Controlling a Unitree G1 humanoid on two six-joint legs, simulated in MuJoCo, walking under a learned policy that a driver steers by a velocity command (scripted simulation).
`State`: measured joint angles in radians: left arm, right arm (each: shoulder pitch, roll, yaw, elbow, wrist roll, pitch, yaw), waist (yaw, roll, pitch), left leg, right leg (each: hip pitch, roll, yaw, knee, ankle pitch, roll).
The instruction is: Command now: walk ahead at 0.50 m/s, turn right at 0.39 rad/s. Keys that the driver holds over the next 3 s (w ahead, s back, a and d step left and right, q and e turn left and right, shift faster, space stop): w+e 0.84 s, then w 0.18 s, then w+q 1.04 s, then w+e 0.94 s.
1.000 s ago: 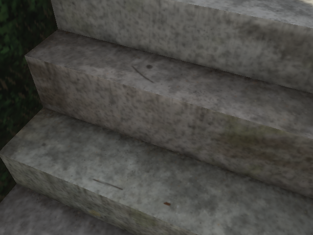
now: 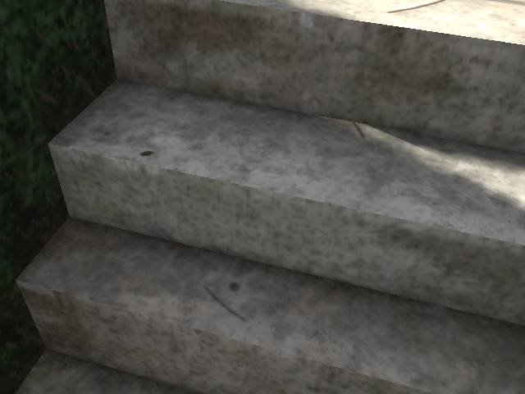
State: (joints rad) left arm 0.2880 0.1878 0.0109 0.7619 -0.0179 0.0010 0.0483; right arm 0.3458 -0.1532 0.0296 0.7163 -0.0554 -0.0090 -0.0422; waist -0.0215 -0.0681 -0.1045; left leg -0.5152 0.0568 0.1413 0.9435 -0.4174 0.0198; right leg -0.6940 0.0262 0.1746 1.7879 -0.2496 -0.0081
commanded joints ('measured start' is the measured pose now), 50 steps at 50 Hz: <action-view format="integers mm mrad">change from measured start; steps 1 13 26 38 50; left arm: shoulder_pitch -145 -293 55 150 -134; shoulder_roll -15 7 144 295 -51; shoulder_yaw -38 -32 38 53 -87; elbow -178 -173 -9 174 -159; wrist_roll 40 27 40 29 9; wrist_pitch -26 -2 -26 -54 -17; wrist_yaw -10 -54 -47 -2 -92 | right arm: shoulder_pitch -59 21 -323 -196 -279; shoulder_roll -81 -203 26 -135 -81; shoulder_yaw -13 -47 62 17 -12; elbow -58 15 -264 -251 80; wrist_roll -32 15 38 30 8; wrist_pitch -53 -80 -158 -106 -27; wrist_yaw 0 -28 107 28 14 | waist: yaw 44 28 3 -222 181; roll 211 114 125 -195 127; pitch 85 83 121 -314 109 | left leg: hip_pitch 53 231 -924 158 -301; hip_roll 287 308 6 -107 195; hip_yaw -456 -128 -242 -2 -205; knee -557 -714 1310 394 -489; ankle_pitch -75 41 246 -109 -246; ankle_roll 150 156 -33 119 144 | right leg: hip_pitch -260 -199 575 487 -360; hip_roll -20 -80 -326 -179 -16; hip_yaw -90 -262 580 -57 -56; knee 258 -244 -1527 -1325 247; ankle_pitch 135 175 -286 2160 383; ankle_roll -12 -31 -331 -225 -32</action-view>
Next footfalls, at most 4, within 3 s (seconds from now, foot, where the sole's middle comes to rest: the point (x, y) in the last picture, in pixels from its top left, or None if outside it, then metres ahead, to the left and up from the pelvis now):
0.40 right None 0.09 -0.08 -0.72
0.80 left None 0.38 0.02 -0.51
1.22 right None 0.20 -0.27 -0.53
1.80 left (274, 314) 0.55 -0.02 -0.29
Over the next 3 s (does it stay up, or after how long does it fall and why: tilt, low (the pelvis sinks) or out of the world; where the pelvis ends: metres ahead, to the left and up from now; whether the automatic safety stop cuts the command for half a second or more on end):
stays up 0.86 -0.10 0.70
